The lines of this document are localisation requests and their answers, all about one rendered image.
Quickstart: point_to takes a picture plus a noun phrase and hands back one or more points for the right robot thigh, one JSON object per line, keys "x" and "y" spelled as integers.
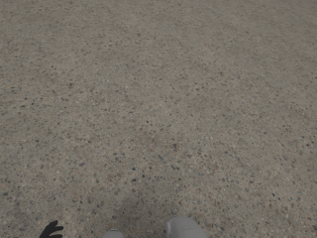
{"x": 183, "y": 227}

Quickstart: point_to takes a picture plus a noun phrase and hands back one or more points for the robot left hand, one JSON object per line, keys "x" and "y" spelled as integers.
{"x": 51, "y": 228}

